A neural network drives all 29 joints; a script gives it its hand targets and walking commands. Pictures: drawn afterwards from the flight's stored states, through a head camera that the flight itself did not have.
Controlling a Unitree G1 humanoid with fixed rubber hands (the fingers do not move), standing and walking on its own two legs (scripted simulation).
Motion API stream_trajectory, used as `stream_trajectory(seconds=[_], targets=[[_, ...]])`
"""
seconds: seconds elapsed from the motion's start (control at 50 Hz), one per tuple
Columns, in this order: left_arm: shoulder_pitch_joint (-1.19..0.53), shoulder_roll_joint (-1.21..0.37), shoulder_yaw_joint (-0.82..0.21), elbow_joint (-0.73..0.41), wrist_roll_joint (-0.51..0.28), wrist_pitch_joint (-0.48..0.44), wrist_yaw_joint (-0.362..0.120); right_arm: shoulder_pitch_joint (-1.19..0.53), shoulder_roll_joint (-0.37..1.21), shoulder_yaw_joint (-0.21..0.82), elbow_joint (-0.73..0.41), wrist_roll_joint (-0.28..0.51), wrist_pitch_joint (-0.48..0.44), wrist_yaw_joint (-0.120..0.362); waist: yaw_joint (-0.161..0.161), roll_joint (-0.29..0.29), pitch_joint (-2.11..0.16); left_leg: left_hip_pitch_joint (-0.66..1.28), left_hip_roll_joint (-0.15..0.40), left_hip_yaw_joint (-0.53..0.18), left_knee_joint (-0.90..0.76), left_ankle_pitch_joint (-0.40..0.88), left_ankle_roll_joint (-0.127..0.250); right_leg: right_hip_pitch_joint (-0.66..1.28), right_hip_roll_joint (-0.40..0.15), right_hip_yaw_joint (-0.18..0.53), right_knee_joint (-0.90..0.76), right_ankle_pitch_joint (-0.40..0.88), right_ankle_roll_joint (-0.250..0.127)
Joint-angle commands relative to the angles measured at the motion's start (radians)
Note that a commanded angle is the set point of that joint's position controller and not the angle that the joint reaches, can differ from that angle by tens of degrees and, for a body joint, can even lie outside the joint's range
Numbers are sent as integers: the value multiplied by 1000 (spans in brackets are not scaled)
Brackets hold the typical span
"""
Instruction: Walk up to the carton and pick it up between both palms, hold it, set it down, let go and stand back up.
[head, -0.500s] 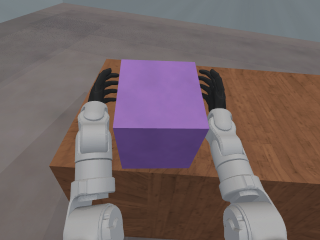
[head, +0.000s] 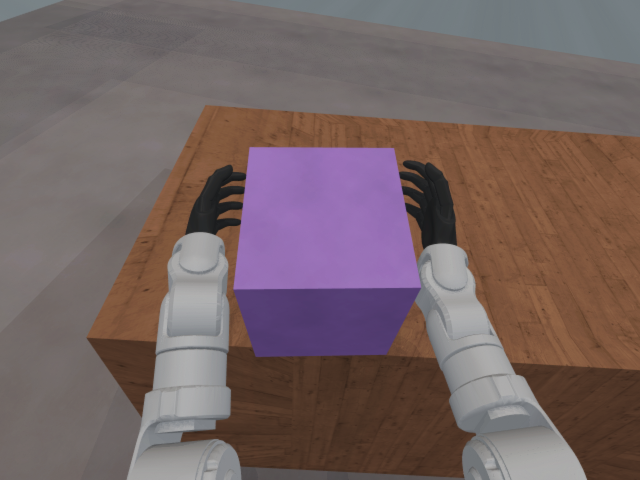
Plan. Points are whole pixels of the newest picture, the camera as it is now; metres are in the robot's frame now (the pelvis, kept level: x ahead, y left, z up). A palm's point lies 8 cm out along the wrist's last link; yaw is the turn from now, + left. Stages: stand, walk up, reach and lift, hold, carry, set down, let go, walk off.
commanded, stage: set down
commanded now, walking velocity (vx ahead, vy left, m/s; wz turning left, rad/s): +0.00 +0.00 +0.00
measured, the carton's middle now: (321, 256) +0.37 -0.01 +0.09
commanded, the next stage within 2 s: none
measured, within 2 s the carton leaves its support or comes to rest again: neither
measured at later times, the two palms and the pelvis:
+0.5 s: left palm (217, 237) +0.39 +0.13 +0.11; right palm (432, 233) +0.37 -0.14 +0.13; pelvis +0.00 +0.00 +0.00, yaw -1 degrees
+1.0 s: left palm (224, 239) +0.41 +0.12 +0.09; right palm (425, 230) +0.40 -0.15 +0.11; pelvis +0.01 +0.00 +0.00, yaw -2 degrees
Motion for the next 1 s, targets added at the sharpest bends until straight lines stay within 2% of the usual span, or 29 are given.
stream_trajectory(seconds=[0.0,0.04,0.12,0.16,0.24,0.28,0.44,0.48,0.56,0.62,0.68,0.7,0.72,0.78,0.8,0.84,0.94,0.98], targets=[[-514,-450,-339,-15,-77,-73,-133,-644,427,265,-170,-61,-71,107,17,58,-326,82,-40,59,-12,245,12,84,18,-36,24,382,59],[-533,-447,-328,11,-77,-93,-134,-651,423,227,-146,-92,-86,115,15,52,-349,88,-34,59,-17,231,10,69,22,-39,18,344,57],[-614,-476,-343,41,-102,-158,-112,-681,445,179,-129,-140,-129,130,-1,64,-440,112,-33,62,-1,266,1,50,26,-46,24,364,49],[-638,-486,-337,85,-98,-187,-100,-699,453,165,-104,-163,-141,136,7,57,-460,101,-31,68,3,283,-8,48,30,-44,24,375,49],[-655,-479,-271,220,-72,-210,-95,-720,461,92,11,-201,-129,153,22,54,-380,62,-25,76,-35,181,6,35,22,-43,5,270,49],[-675,-483,-253,241,-71,-220,-95,-716,462,52,53,-228,-131,164,24,59,-369,57,-27,85,-43,154,8,27,23,-43,-3,224,46],[-771,-509,-220,319,-66,-316,-52,-759,497,-31,163,-284,-161,191,25,95,-474,92,-22,92,-15,289,-19,6,37,-45,11,321,45],[-767,-505,-205,337,-64,-328,-45,-755,503,-32,192,-282,-160,194,38,85,-477,98,-21,93,-12,310,-16,14,37,-38,18,356,46],[-759,-491,-169,365,-57,-341,-44,-740,508,-45,221,-292,-155,196,43,67,-466,55,-27,98,-14,327,-14,56,34,-29,33,426,55],[-793,-481,-160,371,-54,-353,-45,-741,522,-61,243,-307,-147,197,29,58,-488,20,-35,93,-22,303,-6,91,29,-16,43,461,55],[-819,-497,-172,362,-59,-380,-37,-732,535,-55,253,-310,-160,198,25,86,-528,47,-30,94,-3,381,-21,69,34,-22,50,513,55],[-814,-502,-164,370,-62,-387,-35,-733,532,-57,247,-306,-163,197,41,74,-549,60,-30,91,4,394,-21,68,36,-21,54,526,57],[-808,-496,-164,382,-57,-392,-35,-732,538,-53,253,-308,-168,198,36,76,-543,47,-30,93,6,404,-20,63,34,-13,59,546,57],[-813,-492,-143,405,-49,-406,-30,-740,555,-44,257,-310,-168,198,57,73,-557,5,-32,98,4,391,-18,103,24,-4,78,596,62],[-814,-482,-134,416,-53,-410,-30,-746,562,-41,261,-316,-166,199,54,52,-563,-18,-31,97,-3,374,-10,116,21,1,81,610,65],[-828,-481,-120,425,-51,-419,-33,-736,568,-64,273,-330,-160,199,42,49,-541,-46,-38,98,-14,337,-7,133,18,3,81,596,68],[-847,-481,-102,450,-49,-433,-32,-731,568,-95,293,-357,-156,211,45,46,-549,-32,-35,99,-10,344,-9,90,20,1,81,581,65],[-870,-478,-90,458,-44,-443,-30,-730,565,-118,303,-372,-156,214,38,57,-557,-19,-32,95,-8,337,-10,62,22,-7,77,554,64]])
